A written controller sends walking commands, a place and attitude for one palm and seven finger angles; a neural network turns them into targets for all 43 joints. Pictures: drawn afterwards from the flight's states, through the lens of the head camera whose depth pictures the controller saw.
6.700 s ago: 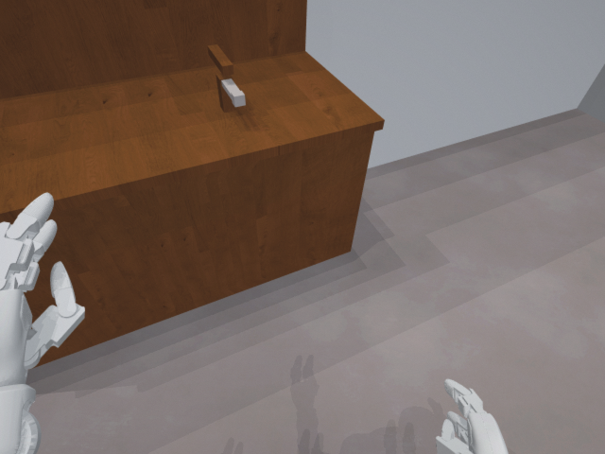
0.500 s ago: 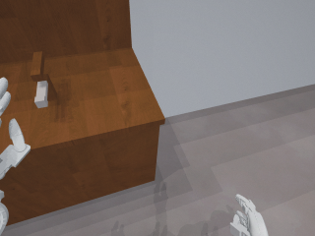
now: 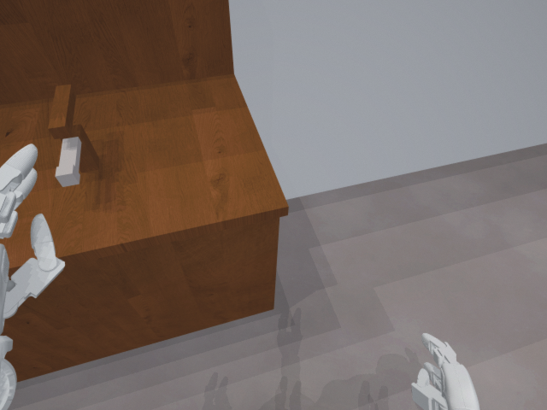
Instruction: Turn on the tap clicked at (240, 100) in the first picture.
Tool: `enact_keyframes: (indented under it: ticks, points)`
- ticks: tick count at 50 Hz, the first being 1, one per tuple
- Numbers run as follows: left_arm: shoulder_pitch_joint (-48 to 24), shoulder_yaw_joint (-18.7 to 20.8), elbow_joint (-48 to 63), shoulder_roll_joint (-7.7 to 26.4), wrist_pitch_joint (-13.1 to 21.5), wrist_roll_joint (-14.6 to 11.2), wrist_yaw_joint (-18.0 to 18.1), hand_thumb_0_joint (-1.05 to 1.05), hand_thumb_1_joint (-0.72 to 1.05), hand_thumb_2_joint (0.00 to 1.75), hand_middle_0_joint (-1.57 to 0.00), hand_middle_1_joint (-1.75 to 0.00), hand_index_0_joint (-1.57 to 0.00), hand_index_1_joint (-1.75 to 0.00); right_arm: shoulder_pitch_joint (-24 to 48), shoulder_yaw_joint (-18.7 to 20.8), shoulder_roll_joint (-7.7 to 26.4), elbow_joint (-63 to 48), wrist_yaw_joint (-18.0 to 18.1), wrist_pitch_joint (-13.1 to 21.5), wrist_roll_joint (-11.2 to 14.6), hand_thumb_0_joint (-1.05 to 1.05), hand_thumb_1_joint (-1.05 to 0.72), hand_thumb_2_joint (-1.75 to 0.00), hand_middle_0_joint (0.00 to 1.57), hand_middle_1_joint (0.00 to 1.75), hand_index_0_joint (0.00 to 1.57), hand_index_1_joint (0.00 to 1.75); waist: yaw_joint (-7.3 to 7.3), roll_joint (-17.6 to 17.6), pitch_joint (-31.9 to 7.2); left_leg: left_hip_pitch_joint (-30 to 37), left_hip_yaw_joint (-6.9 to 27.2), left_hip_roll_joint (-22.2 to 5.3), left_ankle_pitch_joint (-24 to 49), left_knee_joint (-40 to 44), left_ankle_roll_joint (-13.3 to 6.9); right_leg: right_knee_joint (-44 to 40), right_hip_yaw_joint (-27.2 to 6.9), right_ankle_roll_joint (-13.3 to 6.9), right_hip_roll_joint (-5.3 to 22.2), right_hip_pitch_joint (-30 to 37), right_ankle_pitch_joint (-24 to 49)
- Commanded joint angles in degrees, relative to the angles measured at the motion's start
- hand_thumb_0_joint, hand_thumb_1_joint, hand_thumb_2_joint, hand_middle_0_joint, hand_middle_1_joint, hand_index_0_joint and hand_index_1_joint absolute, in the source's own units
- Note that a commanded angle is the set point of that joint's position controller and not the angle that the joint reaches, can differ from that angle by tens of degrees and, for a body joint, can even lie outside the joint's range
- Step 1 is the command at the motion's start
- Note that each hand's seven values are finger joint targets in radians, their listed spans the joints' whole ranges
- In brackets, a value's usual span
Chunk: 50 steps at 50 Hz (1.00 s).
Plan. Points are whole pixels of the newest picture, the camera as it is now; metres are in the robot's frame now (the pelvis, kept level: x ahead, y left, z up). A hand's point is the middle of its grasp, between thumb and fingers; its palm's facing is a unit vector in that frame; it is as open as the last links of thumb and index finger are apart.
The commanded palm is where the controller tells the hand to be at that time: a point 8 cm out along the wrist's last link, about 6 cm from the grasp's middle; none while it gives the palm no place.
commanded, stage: come to a stop and stand still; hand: left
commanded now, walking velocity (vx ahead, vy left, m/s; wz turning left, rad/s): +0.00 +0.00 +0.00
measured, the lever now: (68, 175) +0.46 +0.41 +0.03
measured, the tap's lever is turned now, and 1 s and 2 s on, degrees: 0 0 0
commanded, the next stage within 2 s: look again from close up in 1.30 s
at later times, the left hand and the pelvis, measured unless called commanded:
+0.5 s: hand out of the picture +0.20 +0.31 +0.18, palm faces +0.46 -0.83 -0.31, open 7.4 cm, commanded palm +0.14 +0.33 +0.18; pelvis -0.03 +0.06 +0.00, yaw -1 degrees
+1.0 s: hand (32, 252) +0.24 +0.27 +0.17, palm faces +0.37 -0.85 -0.37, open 7.4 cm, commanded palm +0.17 +0.31 +0.18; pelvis +0.01 +0.03 +0.01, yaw +0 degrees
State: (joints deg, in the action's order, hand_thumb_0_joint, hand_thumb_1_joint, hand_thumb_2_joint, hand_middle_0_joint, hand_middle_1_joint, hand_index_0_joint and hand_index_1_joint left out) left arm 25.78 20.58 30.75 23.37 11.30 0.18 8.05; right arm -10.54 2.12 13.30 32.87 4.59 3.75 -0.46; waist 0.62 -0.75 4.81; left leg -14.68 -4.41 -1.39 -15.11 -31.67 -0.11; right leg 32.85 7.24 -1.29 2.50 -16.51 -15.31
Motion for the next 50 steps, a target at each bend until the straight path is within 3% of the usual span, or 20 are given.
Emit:
enact_keyframes:
  ticks: [1, 2, 3, 4, 5, 6, 7, 8, 9, 10, 11, 15, 21, 26, 30, 33, 37, 42, 45, 50]
  points:
    - [-30.5, 13.5, -12.9, 16.6, 5.7, -0.4, -1.8, 0.00, 0.90, 0.90, -0.20, -0.30, -0.20, -0.30, -2.1, 1.3, 3.6, -4.7, -2.0, 7.4, 0.2, 0.00, -0.90, -0.90, 0.20, 0.30, 0.20, 0.30, 0.05, -0.7, -12.1, 1.1, 4.6, 1.1, -1.6, -3.7, 1.4, -9.4, -23.6, -8.4, 14.3, 1.8, 28.7]
    - [-22.5, 7.3, -11.8, 9.8, 6.1, -1.9, -2.7, 0.00, 0.90, 0.90, -0.20, -0.30, -0.20, -0.30, -0.8, 0.6, 3.4, -6.3, -2.8, 7.8, 2.0, 0.00, -0.90, -0.90, 0.20, 0.30, 0.20, 0.30, 0.71, 1.2, -12.0, 2.4, 1.2, 1.7, -0.5, -0.2, 1.0, -10.2, -18.3, -5.4, 11.7, 5.8, 24.9]
    - [-15.9, 3.8, -7.1, 6.5, 6.1, -2.7, -2.7, 0.00, 0.90, 0.90, -0.20, -0.30, -0.20, -0.30, -0.3, 0.8, 4.4, -6.3, -3.6, 8.1, 2.2, 0.00, -0.90, -0.90, 0.20, 0.30, 0.20, 0.30, 0.75, 3.0, -12.8, 3.2, 0.9, 1.4, 3.6, 4.3, 0.5, -9.6, -14.5, -3.4, 9.1, 8.9, 19.5]
    - [-10.3, 1.5, -2.1, 4.3, 6.1, -2.7, -2.8, 0.00, 0.90, 0.90, -0.20, -0.30, -0.20, -0.30, 0.2, 1.3, 5.1, -7.0, -4.3, 8.4, 2.2, 0.00, -0.90, -0.90, 0.20, 0.30, 0.20, 0.30, 1.40, 3.8, -12.8, 4.5, 1.8, -0.1, 6.6, 6.5, -0.4, -8.8, -12.9, -1.8, 6.8, 8.3, 13.1]
    - [-6.0, -1.1, 1.6, 1.6, 6.2, -3.3, -3.1, 0.00, 0.90, 0.90, -0.20, -0.30, -0.20, -0.30, 0.9, 1.5, 5.6, -8.0, -5.1, 8.7, 2.3, 0.00, -0.90, -0.90, 0.20, 0.30, 0.20, 0.30, 1.41, 7.5, -12.3, 5.2, 5.8, -3.4, 9.0, 9.5, -1.5, -6.3, -10.1, -1.2, 3.9, 6.6, 6.1]
    - [-4.4, -0.8, 5.4, 2.4, 6.1, -2.7, -2.9, 0.00, 0.90, 0.90, -0.20, -0.30, -0.20, -0.30, 1.8, 1.0, 6.1, -9.0, -5.5, 8.6, 2.1, 0.00, -0.90, -0.90, 0.20, 0.30, 0.20, 0.30, 1.61, 11.0, -10.6, 1.1, 9.4, -6.7, 6.9, 13.4, -2.7, -2.0, -7.0, -0.2, 0.9, 6.5, 1.1]
    - [-3.9, 1.4, 7.0, 4.5, 6.1, -2.2, -2.5, 0.00, 0.90, 0.90, -0.20, -0.30, -0.20, -0.30, 2.8, 0.5, 5.9, -9.7, -5.7, 8.5, 2.0, 0.00, -0.90, -0.90, 0.20, 0.30, 0.20, 0.30, 2.12, 11.7, -8.5, -4.4, 11.1, -8.6, -0.1, 17.0, -3.6, 1.0, -5.4, 0.3, -0.6, 7.7, -2.0]
    - [-4.4, 4.1, 7.9, 6.7, 6.3, -1.7, -2.0, 0.00, 0.90, 0.90, -0.20, -0.30, -0.20, -0.30, 2.8, 0.4, 6.0, -9.9, -5.6, 8.6, 1.9, 0.00, -0.90, -0.90, 0.20, 0.30, 0.20, 0.30, 2.11, 9.1, -7.4, -7.7, 11.4, -9.0, -4.9, 18.4, -3.9, 1.8, -4.9, 0.2, -1.1, 8.6, -2.4]
    - [-4.4, 7.3, 7.8, 9.1, 6.5, -1.4, -1.5, 0.00, 0.90, 0.90, -0.20, -0.30, -0.20, -0.30, 2.6, 0.2, 6.0, -10.1, -5.4, 8.7, 1.8, 0.00, -0.90, -0.90, 0.20, 0.30, 0.20, 0.30, 2.09, 5.4, -7.7, -7.7, 10.9, -8.8, -5.1, 17.5, -3.9, 0.8, -4.9, 0.2, -1.1, 8.9, -1.2]
    - [-6.0, 12.5, 9.5, 14.2, 6.7, -1.4, -0.8, 0.00, 0.90, 0.90, -0.20, -0.30, -0.20, -0.30, 3.2, 0.0, 6.2, -10.4, -4.9, 8.5, 1.4, 0.00, -0.90, -0.90, 0.20, 0.30, 0.20, 0.30, 2.23, 4.2, -8.6, -7.0, 10.1, -8.5, -5.6, 17.1, -3.5, -0.1, -5.2, 0.3, -1.0, 9.3, -1.0]
    - [-6.9, 12.1, 8.5, 12.0, 6.9, -1.5, -0.8, 0.00, 0.90, 0.90, -0.20, -0.30, -0.20, -0.30, 3.1, -0.2, 5.4, -10.6, -4.4, 8.6, 1.1, 0.00, -0.90, -0.90, 0.20, 0.30, 0.20, 0.30, 1.75, 3.0, -9.0, -6.7, 9.1, -8.1, -5.7, 16.5, -3.4, -1.0, -4.9, 0.2, -0.7, 9.5, -0.3]
    - [-14.8, 12.2, 8.9, 11.6, 7.4, -1.4, -1.0, 0.00, 0.90, 0.90, -0.20, -0.30, -0.20, -0.30, 3.2, -0.8, 4.9, -10.2, -3.5, 9.2, 0.5, 0.00, -0.90, -0.90, 0.20, 0.30, 0.20, 0.30, 1.20, 9.9, -6.9, -9.0, 8.8, -8.2, -14.9, 19.4, -3.2, -0.9, -5.6, 0.1, -1.4, 11.0, -1.1]
    - [-15.5, 2.8, 3.2, 3.1, 6.6, -0.2, -1.9, 0.00, 0.90, 0.90, -0.20, -0.30, -0.20, -0.30, 2.2, -1.2, 4.5, -7.8, -4.1, 10.4, 0.7, 0.00, -0.90, -0.90, 0.20, 0.30, 0.20, 0.30, 0.91, 6.9, -6.3, -5.0, 9.4, -7.4, -17.4, 20.0, -2.1, -4.2, -6.9, 0.2, -2.5, 8.5, -0.4]
    - [-15.9, 2.2, 0.8, 3.5, 5.6, 0.3, -1.5, 0.00, 0.90, 0.90, -0.20, -0.30, -0.20, -0.30, 2.9, -1.4, 4.5, -7.3, -3.7, 9.4, 0.4, 0.00, -0.90, -0.90, 0.20, 0.30, 0.20, 0.30, 1.01, 5.6, -4.7, -4.6, 9.4, -6.4, -17.8, 21.1, -1.2, -7.5, -8.5, 0.4, -3.0, 7.0, -0.3]
    - [-15.9, 4.8, 2.4, 6.3, 5.8, 0.1, -1.2, 0.00, 0.90, 0.90, -0.20, -0.30, -0.20, -0.30, 3.6, -1.4, 4.5, -8.0, -3.2, 8.5, 0.0, 0.00, -0.90, -0.90, 0.20, 0.30, 0.20, 0.30, 1.16, 5.2, -5.7, -2.4, 8.4, -4.6, -12.7, 19.9, -0.4, -10.6, -9.7, 0.2, -3.1, 7.3, 1.4]
    - [-14.8, 4.1, 3.2, 5.2, 6.0, -0.3, -1.3, 0.00, 0.90, 0.90, -0.20, -0.30, -0.20, -0.30, 3.3, -1.4, 4.4, -8.6, -2.9, 8.2, -0.1, 0.00, -0.90, -0.90, 0.20, 0.30, 0.20, 0.30, 1.12, 5.2, -6.5, -1.7, 8.0, -3.9, -10.0, 19.2, -0.3, -11.4, -9.9, 0.1, -3.2, 8.3, 3.1]
    - [-13.8, 3.9, 4.5, 5.2, 5.9, -0.7, -1.3, 0.00, 0.90, 0.90, -0.20, -0.30, -0.20, -0.30, 3.1, -1.0, 4.6, -8.8, -2.6, 7.9, -0.2, 0.00, -0.90, -0.90, 0.20, 0.30, 0.20, 0.30, 1.04, 6.0, -9.4, 2.5, 6.4, -2.7, 0.1, 16.4, 0.6, -11.5, -9.6, 0.0, -3.1, 8.8, 8.8]
    - [-9.6, 3.8, 3.9, 5.0, 4.8, -1.5, -1.3, 0.00, 0.90, 0.90, -0.20, -0.30, -0.20, -0.30, 2.9, -0.6, 4.8, -8.8, -2.4, 7.2, 0.0, 0.00, -0.90, -0.90, 0.20, 0.30, 0.20, 0.30, 0.88, 2.8, -12.1, 5.2, 4.4, -0.5, 12.5, 11.5, 1.2, -12.7, -11.0, -0.4, -2.0, 9.9, 17.9]
    - [-8.4, 5.2, 5.2, 6.5, 4.4, -1.8, -1.1, 0.00, 0.90, 0.90, -0.20, -0.30, -0.20, -0.30, 3.3, -0.5, 5.0, -9.0, -2.1, 6.5, 0.1, 0.00, -0.90, -0.90, 0.20, 0.30, 0.20, 0.30, 0.81, 4.5, -13.5, 6.2, 4.1, -0.3, 16.8, 10.7, 1.5, -12.0, -10.5, -0.3, -1.8, 10.7, 21.0]
    - [-5.5, 6.4, 6.7, 7.5, 3.7, -2.6, -0.8, 0.00, 0.90, 0.90, -0.20, -0.30, -0.20, -0.30, 3.6, -0.5, 4.9, -9.5, -1.6, 5.4, 0.3, 0.00, -0.90, -0.90, 0.20, 0.30, 0.20, 0.30, 0.77, 2.9, -14.8, 6.5, 4.3, -0.2, 19.7, 9.5, 1.3, -11.8, -10.4, -0.2, -1.3, 12.1, 24.5]
